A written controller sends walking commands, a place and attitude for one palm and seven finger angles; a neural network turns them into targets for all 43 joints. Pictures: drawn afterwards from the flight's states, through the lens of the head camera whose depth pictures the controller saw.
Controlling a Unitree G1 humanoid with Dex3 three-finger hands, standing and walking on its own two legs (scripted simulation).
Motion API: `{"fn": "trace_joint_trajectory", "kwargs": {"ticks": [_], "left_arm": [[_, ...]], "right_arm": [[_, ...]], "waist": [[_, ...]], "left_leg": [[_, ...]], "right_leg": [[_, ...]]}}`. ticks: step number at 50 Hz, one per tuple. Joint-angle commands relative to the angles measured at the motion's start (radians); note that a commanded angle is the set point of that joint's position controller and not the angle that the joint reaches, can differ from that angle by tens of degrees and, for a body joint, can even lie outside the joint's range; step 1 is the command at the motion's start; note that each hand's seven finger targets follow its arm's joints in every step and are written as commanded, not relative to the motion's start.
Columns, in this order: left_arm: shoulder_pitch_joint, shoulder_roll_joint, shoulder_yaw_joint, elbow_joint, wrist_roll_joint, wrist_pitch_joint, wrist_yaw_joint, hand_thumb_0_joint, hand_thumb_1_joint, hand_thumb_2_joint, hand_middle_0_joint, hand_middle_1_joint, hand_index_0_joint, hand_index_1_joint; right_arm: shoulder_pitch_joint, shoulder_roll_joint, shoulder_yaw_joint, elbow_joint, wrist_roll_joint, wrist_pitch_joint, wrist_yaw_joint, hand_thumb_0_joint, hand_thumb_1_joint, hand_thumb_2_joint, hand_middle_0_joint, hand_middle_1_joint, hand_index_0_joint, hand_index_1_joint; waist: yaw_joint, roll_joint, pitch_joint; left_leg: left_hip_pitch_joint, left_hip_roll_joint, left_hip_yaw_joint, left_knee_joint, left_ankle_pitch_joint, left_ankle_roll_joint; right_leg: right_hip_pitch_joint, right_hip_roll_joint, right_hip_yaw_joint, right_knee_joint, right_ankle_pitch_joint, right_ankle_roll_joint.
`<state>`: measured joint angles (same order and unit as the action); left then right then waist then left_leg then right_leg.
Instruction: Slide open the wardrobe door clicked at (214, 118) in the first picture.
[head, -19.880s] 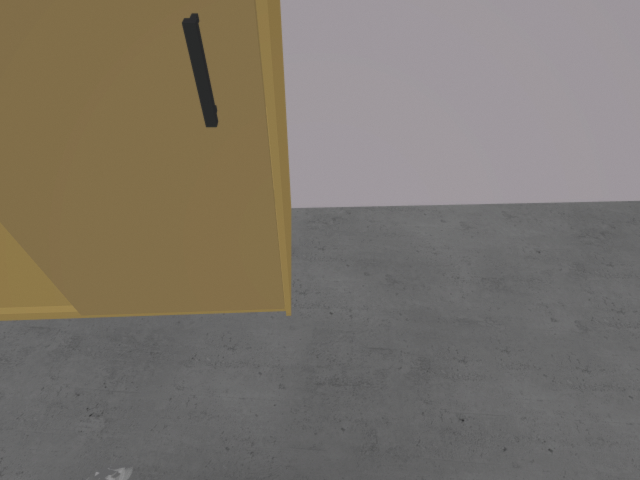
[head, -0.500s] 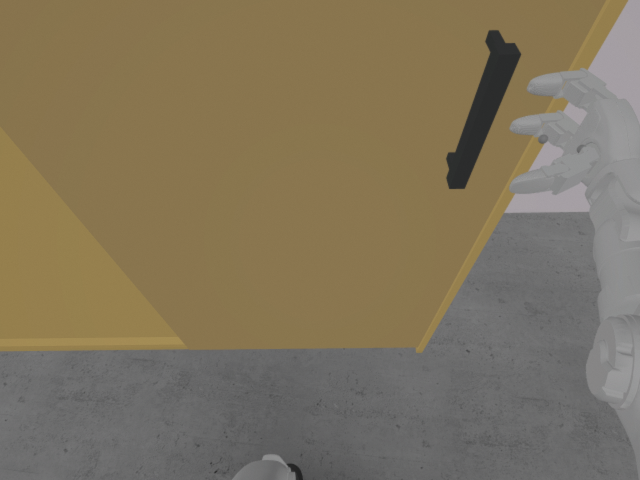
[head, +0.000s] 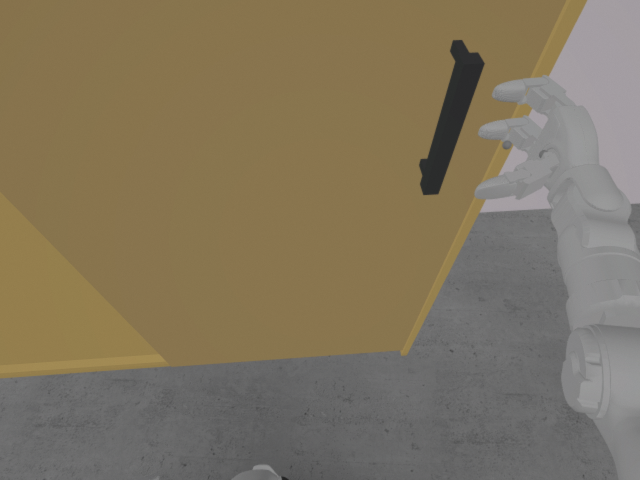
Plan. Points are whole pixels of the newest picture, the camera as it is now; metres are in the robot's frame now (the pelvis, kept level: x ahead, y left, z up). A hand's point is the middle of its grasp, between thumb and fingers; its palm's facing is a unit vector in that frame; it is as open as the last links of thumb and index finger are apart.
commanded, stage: feel for the door with the fingertips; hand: right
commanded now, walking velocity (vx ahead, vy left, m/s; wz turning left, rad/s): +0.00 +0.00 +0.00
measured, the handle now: (442, 124) +0.51 -0.10 +0.17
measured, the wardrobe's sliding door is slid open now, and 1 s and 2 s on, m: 0.00 0.00 0.00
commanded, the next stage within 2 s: slide the fingers in behind the handle in 0.38 s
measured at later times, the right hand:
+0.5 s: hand (506, 143) +0.48 -0.17 +0.17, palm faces -0.07 +1.00 -0.04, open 13.4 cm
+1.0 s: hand (504, 145) +0.47 -0.17 +0.17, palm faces -0.06 +1.00 -0.05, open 13.6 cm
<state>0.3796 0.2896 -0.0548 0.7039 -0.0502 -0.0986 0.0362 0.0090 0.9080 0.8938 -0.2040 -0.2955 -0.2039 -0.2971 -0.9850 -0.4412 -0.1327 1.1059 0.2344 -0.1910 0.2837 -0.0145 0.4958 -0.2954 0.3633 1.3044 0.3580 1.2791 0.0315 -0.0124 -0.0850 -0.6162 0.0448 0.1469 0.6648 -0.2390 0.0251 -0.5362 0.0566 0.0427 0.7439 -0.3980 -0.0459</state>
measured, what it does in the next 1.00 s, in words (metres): stands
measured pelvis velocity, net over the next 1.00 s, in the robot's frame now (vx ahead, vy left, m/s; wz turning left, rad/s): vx -0.01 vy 0.00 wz -0.01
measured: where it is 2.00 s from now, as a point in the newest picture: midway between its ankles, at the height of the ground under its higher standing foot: outside the picture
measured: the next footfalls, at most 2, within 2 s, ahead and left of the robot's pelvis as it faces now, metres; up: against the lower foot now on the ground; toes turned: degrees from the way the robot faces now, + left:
none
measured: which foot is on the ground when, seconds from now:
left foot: down 0.00-1.00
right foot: down 0.00-1.00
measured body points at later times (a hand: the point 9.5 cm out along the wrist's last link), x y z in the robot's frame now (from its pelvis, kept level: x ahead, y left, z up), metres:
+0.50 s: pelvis -0.01 +0.00 +0.00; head +0.06 -0.01 +0.44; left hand +0.05 +0.27 -0.12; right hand +0.47 -0.23 +0.18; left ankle +0.05 +0.11 -0.71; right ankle -0.02 -0.09 -0.71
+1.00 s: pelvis -0.01 +0.00 +0.00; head +0.06 +0.00 +0.44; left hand +0.05 +0.26 -0.12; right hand +0.47 -0.23 +0.17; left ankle +0.05 +0.11 -0.71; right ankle -0.02 -0.09 -0.71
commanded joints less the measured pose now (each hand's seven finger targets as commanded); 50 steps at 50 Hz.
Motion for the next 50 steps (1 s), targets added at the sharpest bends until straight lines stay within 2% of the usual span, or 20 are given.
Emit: {"fn": "trace_joint_trajectory", "kwargs": {"ticks": [1, 3, 5, 7, 9, 13, 16, 17, 21, 25, 26, 30, 32, 35, 37, 41, 42, 44, 47, 50], "left_arm": [[0.079, 0.158, 0.06, -0.061, -0.002, -0.037, 0.013, 0.0, 0.9, 0.9, -0.2, -0.3, -0.2, -0.3], [0.077, 0.157, 0.057, -0.059, 0.0, -0.043, 0.012, 0.0, 0.9, 0.9, -0.2, -0.3, -0.2, -0.3], [0.082, 0.16, 0.057, -0.056, 0.002, -0.043, 0.011, 0.0, 0.9, 0.9, -0.2, -0.3, -0.2, -0.3], [0.078, 0.159, 0.055, -0.055, 0.001, -0.04, 0.012, 0.0, 0.9, 0.9, -0.2, -0.3, -0.2, -0.3], [0.072, 0.157, 0.054, -0.052, 0.001, -0.047, 0.012, 0.0, 0.9, 0.9, -0.2, -0.3, -0.2, -0.3], [0.073, 0.161, 0.052, -0.049, 0.003, -0.052, 0.012, 0.0, 0.9, 0.9, -0.2, -0.3, -0.2, -0.3], [0.068, 0.164, 0.051, -0.045, 0.0, -0.059, 0.016, 0.0, 0.9, 0.9, -0.2, -0.3, -0.2, -0.3], [0.069, 0.168, 0.05, -0.042, -0.001, -0.06, 0.017, 0.0, 0.9, 0.9, -0.2, -0.3, -0.2, -0.3], [0.073, 0.168, 0.048, -0.035, -0.002, -0.074, 0.024, 0.0, 0.9, 0.9, -0.2, -0.3, -0.2, -0.3], [0.075, 0.174, 0.046, -0.028, -0.006, -0.087, 0.031, 0.0, 0.9, 0.9, -0.2, -0.3, -0.2, -0.3], [0.078, 0.174, 0.047, -0.029, -0.006, -0.088, 0.033, 0.0, 0.9, 0.9, -0.2, -0.3, -0.2, -0.3], [0.074, 0.174, 0.045, -0.032, -0.009, -0.093, 0.032, 0.0, 0.9, 0.9, -0.2, -0.3, -0.2, -0.3], [0.079, 0.174, 0.047, -0.038, -0.008, -0.094, 0.031, 0.0, 0.9, 0.9, -0.2, -0.3, -0.2, -0.3], [0.08, 0.169, 0.048, -0.04, -0.007, -0.093, 0.026, 0.0, 0.9, 0.9, -0.2, -0.3, -0.2, -0.3], [0.085, 0.171, 0.051, -0.046, -0.007, -0.087, 0.022, 0.0, 0.9, 0.9, -0.2, -0.3, -0.2, -0.3], [0.082, 0.161, 0.057, -0.061, -0.004, -0.084, 0.012, 0.0, 0.9, 0.9, -0.2, -0.3, -0.2, -0.3], [0.082, 0.164, 0.058, -0.06, -0.003, -0.08, 0.009, 0.0, 0.9, 0.9, -0.2, -0.3, -0.2, -0.3], [0.081, 0.159, 0.061, -0.063, -0.001, -0.078, 0.003, 0.0, 0.9, 0.9, -0.2, -0.3, -0.2, -0.3], [0.078, 0.158, 0.064, -0.062, 0.0, -0.072, -0.001, 0.0, 0.9, 0.9, -0.2, -0.3, -0.2, -0.3], [0.066, 0.156, 0.061, -0.06, -0.002, -0.066, 0.001, 0.0, 0.9, 0.9, -0.2, -0.3, -0.2, -0.3]], "right_arm": [[-0.63, 0.097, 0.088, -0.185, -0.02, -0.01, 0.027, 0.0, 0.5, -0.3, 0.3, 1.2, 0.3, 1.2], [-0.649, 0.126, 0.105, -0.189, -0.02, -0.01, 0.024, 0.0, 0.5, -0.3, 0.3, 1.2, 0.3, 1.2], [-0.638, 0.098, 0.081, -0.17, -0.017, -0.008, 0.025, 0.0, 0.5, -0.3, 0.3, 1.2, 0.3, 1.2], [-0.648, 0.096, 0.084, -0.17, -0.019, -0.012, 0.027, 0.0, 0.5, -0.3, 0.3, 1.2, 0.3, 1.2], [-0.672, 0.137, 0.111, -0.173, -0.013, -0.015, 0.028, 0.0, 0.5, -0.3, 0.3, 1.2, 0.3, 1.2], [-0.686, 0.12, 0.102, -0.169, -0.014, -0.022, 0.024, 0.0, 0.5, -0.3, 0.3, 1.2, 0.3, 1.2], [-0.685, 0.13, 0.109, -0.158, -0.007, -0.022, 0.023, 0.0, 0.5, -0.3, 0.3, 1.2, 0.3, 1.2], [-0.683, 0.098, 0.091, -0.145, -0.012, -0.02, 0.021, 0.0, 0.5, -0.3, 0.3, 1.2, 0.3, 1.2], [-0.695, 0.132, 0.115, -0.144, -0.008, -0.015, 0.014, 0.0, 0.5, -0.3, 0.3, 1.2, 0.3, 1.2], [-0.687, 0.109, 0.103, -0.135, -0.006, -0.003, 0.012, 0.0, 0.5, -0.3, 0.3, 1.2, 0.3, 1.2], [-0.68, 0.091, 0.092, -0.138, -0.006, -0.005, 0.013, 0.0, 0.5, -0.3, 0.3, 1.2, 0.3, 1.2], [-0.659, 0.096, 0.098, -0.125, -0.011, 0.006, 0.019, 0.0, 0.5, -0.3, 0.3, 1.2, 0.3, 1.2], [-0.656, 0.063, 0.077, -0.138, -0.014, 0.003, 0.019, 0.0, 0.5, -0.3, 0.3, 1.2, 0.3, 1.2], [-0.643, 0.098, 0.097, -0.126, -0.016, 0.011, 0.024, 0.0, 0.5, -0.3, 0.3, 1.2, 0.3, 1.2], [-0.629, 0.049, 0.069, -0.135, -0.023, 0.007, 0.025, 0.0, 0.5, -0.3, 0.3, 1.2, 0.3, 1.2], [-0.615, 0.134, 0.118, -0.168, -0.019, 0.002, 0.031, 0.0, 0.5, -0.3, 0.3, 1.2, 0.3, 1.2], [-0.619, 0.127, 0.12, -0.184, -0.024, -0.003, 0.03, 0.0, 0.5, -0.3, 0.3, 1.2, 0.3, 1.2], [-0.613, 0.179, 0.153, -0.203, -0.021, -0.006, 0.029, 0.0, 0.5, -0.3, 0.3, 1.2, 0.3, 1.2], [-0.616, 0.186, 0.157, -0.221, -0.019, -0.009, 0.023, 0.0, 0.5, -0.3, 0.3, 1.2, 0.3, 1.2], [-0.612, 0.216, 0.174, -0.203, -0.018, 0.003, 0.016, 0.0, 0.5, -0.3, 0.3, 1.2, 0.3, 1.2]], "waist": [[0.189, -0.068, -0.216], [0.196, -0.077, -0.231], [0.191, -0.036, -0.24], [0.193, -0.064, -0.246], [0.2, -0.07, -0.23], [0.2, -0.068, -0.256], [0.204, -0.069, -0.213], [0.201, -0.056, -0.221], [0.209, -0.083, -0.212], [0.212, -0.044, -0.212], [0.207, -0.056, -0.214], [0.204, -0.059, -0.2], [0.196, -0.064, -0.222], [0.199, -0.058, -0.203], [0.191, -0.052, -0.226], [0.19, -0.085, -0.232], [0.186, -0.095, -0.242], [0.189, -0.098, -0.252], [0.188, -0.091, -0.262], [0.192, -0.06, -0.214]], "left_leg": [[0.053, -0.041, -0.09, -0.069, 0.044, 0.017], [0.036, -0.042, -0.089, -0.064, 0.047, 0.015], [0.065, -0.042, -0.092, -0.064, 0.053, 0.015], [0.058, -0.042, -0.093, -0.063, 0.057, 0.016], [0.037, -0.041, -0.09, -0.062, 0.044, 0.015], [0.042, -0.042, -0.093, -0.059, 0.041, 0.015], [0.035, -0.038, -0.094, -0.067, 0.015, 0.015], [0.041, -0.039, -0.097, -0.066, 0.006, 0.013], [0.014, -0.037, -0.094, -0.067, -0.009, 0.013], [0.04, -0.034, -0.107, -0.08, -0.045, 0.004], [0.048, -0.033, -0.105, -0.078, -0.039, 0.008], [0.042, -0.031, -0.11, -0.078, -0.06, 0.007], [0.062, -0.031, -0.112, -0.075, -0.051, 0.008], [0.049, -0.032, -0.109, -0.076, -0.049, 0.007], [0.072, -0.033, -0.112, -0.073, -0.036, 0.008], [0.039, -0.036, -0.098, -0.059, -0.013, 0.014], [0.03, -0.036, -0.096, -0.053, -0.006, 0.016], [0.008, -0.038, -0.091, -0.046, 0.012, 0.015], [0.014, -0.041, -0.089, -0.044, 0.026, 0.015], [0.008, -0.039, -0.09, -0.051, 0.005, 0.014]], "right_leg": [[0.154, -0.048, 0.07, -0.151, 0.114, 0.04], [0.172, -0.048, 0.078, -0.151, 0.124, 0.045], [0.146, -0.045, 0.073, -0.146, 0.127, 0.04], [0.153, -0.044, 0.071, -0.141, 0.137, 0.04], [0.163, -0.047, 0.08, -0.147, 0.116, 0.044], [0.164, -0.046, 0.081, -0.144, 0.112, 0.043], [0.136, -0.045, 0.077, -0.151, 0.055, 0.037], [0.122, -0.046, 0.08, -0.154, 0.04, 0.038], [0.137, -0.051, 0.085, -0.163, 0.006, 0.039], [0.086, -0.051, 0.073, -0.171, -0.06, 0.031], [0.086, -0.05, 0.071, -0.166, -0.048, 0.031], [0.062, -0.048, 0.073, -0.174, -0.091, 0.031], [0.061, -0.043, 0.068, -0.165, -0.065, 0.03], [0.061, -0.044, 0.068, -0.166, -0.068, 0.03], [0.051, -0.039, 0.061, -0.153, -0.035, 0.028], [0.1, -0.04, 0.071, -0.151, -0.003, 0.034], [0.117, -0.042, 0.08, -0.153, 0.009, 0.041], [0.156, -0.048, 0.086, -0.15, 0.043, 0.047], [0.171, -0.047, 0.085, -0.142, 0.075, 0.049], [0.139, -0.047, 0.085, -0.152, 0.024, 0.044]]}}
